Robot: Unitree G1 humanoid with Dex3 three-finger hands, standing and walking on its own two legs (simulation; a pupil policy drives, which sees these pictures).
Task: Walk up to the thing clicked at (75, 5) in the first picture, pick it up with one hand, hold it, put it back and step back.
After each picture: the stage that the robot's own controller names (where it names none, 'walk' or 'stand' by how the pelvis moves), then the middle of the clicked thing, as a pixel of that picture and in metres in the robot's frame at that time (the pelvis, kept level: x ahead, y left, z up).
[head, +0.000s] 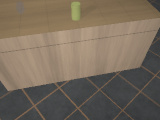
stand; (75, 11) +1.03 +0.06 -0.11
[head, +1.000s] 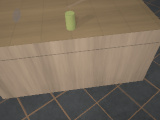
walk; (70, 20) +0.93 +0.14 -0.09
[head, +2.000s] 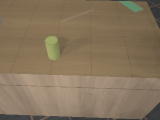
walk; (52, 48) +0.60 +0.22 -0.09
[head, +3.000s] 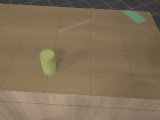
stand; (48, 62) +0.51 +0.18 -0.08
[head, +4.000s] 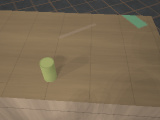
stand; (48, 70) +0.49 +0.19 -0.11
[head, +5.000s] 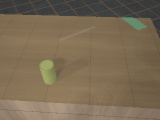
stand; (48, 72) +0.49 +0.19 -0.11
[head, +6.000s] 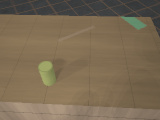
stand; (47, 73) +0.48 +0.20 -0.11
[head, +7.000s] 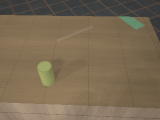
stand; (46, 73) +0.48 +0.20 -0.11
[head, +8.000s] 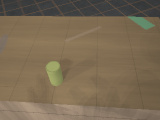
rise first; (55, 73) +0.48 +0.18 -0.10
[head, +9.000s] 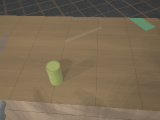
go down; (54, 73) +0.48 +0.18 -0.10
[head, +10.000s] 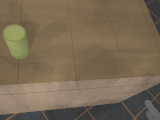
go down; (17, 43) +0.49 +0.18 -0.03
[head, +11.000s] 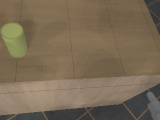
approach; (15, 41) +0.50 +0.18 -0.02
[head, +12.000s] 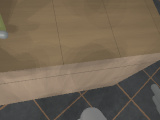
close; out of the picture +0.54 +0.19 +0.03
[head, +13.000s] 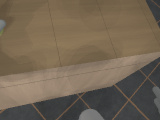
lift; out of the picture +0.55 +0.19 +0.03
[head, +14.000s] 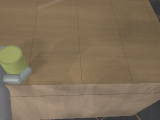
lift; (15, 65) +0.40 +0.20 +0.04
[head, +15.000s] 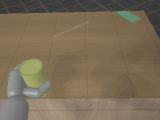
lift; (36, 78) +0.33 +0.16 +0.10
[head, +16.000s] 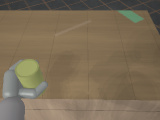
hold; (32, 79) +0.33 +0.18 +0.09
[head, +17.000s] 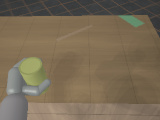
crouch; (35, 77) +0.33 +0.17 +0.10
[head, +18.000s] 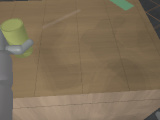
crouch; (18, 39) +0.47 +0.20 +0.11
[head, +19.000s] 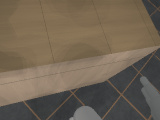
lower; out of the picture +0.57 +0.20 +0.04
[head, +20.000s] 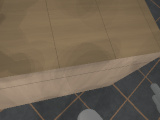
lower; out of the picture +0.56 +0.20 +0.03
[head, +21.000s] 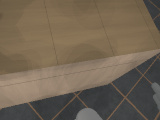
lower; out of the picture +0.56 +0.21 +0.03
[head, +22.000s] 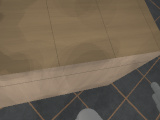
lower; out of the picture +0.56 +0.21 +0.03
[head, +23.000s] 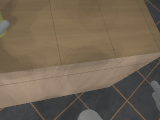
loosen; out of the picture +0.55 +0.18 +0.03
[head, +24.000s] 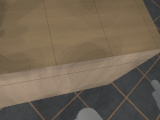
withdraw; out of the picture +0.56 +0.18 +0.02
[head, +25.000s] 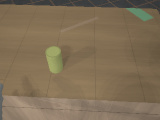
sink last; (54, 60) +0.51 +0.16 -0.05
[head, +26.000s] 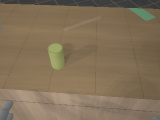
stand; (56, 56) +0.53 +0.16 -0.05
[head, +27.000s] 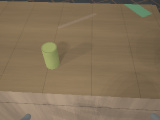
stand; (51, 56) +0.52 +0.17 -0.04
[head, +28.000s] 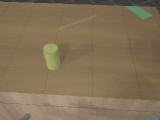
stand; (52, 57) +0.52 +0.16 -0.04
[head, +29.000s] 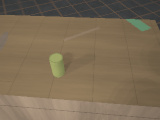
stand; (57, 65) +0.54 +0.16 -0.10
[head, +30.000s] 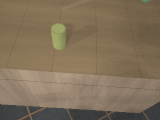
walk; (59, 37) +0.60 +0.10 -0.08
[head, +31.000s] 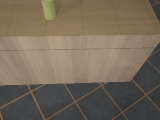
walk; (49, 7) +0.81 +0.23 -0.08
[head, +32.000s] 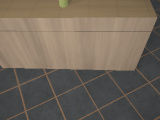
stand; out of the picture +1.09 +0.19 -0.08
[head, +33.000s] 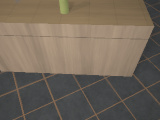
stand; (64, 4) +1.09 +0.18 -0.10
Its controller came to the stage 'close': yes
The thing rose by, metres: 0.21
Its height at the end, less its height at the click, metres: +0.00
